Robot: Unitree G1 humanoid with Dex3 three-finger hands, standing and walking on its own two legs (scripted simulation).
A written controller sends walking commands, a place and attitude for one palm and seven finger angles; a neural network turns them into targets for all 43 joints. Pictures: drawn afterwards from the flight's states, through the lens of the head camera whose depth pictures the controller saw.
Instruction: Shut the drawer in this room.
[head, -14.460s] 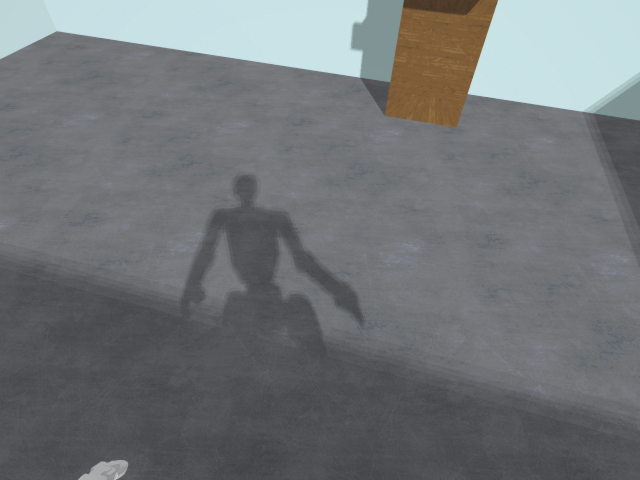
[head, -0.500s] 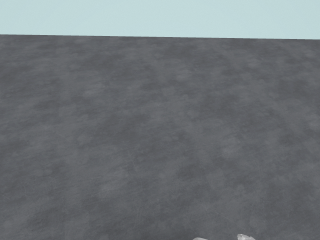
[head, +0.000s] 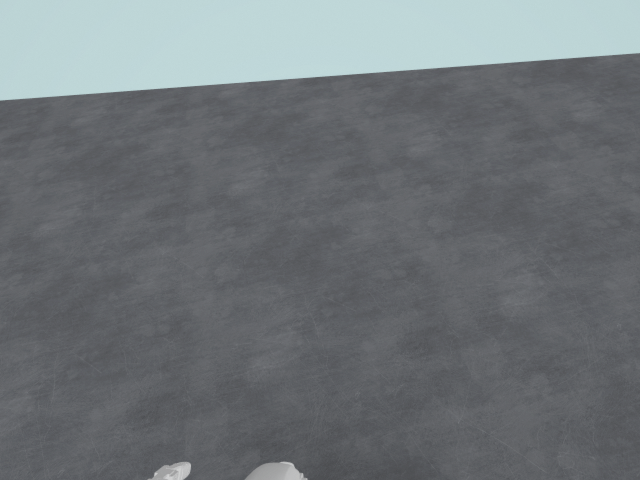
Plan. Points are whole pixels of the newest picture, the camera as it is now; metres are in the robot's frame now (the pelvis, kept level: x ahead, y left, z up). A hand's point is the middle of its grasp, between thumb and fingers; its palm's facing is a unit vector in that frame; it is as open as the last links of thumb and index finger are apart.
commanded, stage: turn or walk to find it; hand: left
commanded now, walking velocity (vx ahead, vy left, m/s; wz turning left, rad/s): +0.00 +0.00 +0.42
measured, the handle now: out of the picture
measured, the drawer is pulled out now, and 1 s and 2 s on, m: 0.20 0.20 0.20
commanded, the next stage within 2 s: none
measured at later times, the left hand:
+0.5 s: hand out of the picture -0.05 +0.26 -0.18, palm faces +0.30 -0.92 -0.26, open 7.4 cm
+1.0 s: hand out of the picture -0.02 +0.19 -0.14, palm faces +0.45 -0.85 -0.29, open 7.4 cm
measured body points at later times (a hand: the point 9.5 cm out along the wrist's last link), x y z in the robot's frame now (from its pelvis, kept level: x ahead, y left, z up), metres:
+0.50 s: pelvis -0.02 +0.04 +0.00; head +0.01 +0.07 +0.44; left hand -0.07 +0.31 -0.16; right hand +0.15 -0.18 -0.13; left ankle -0.05 +0.14 -0.74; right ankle -0.02 -0.11 -0.67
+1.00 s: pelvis -0.01 -0.02 +0.00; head +0.03 -0.05 +0.45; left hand -0.05 +0.23 -0.12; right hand +0.13 -0.24 -0.17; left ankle -0.11 +0.11 -0.64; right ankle +0.02 -0.10 -0.74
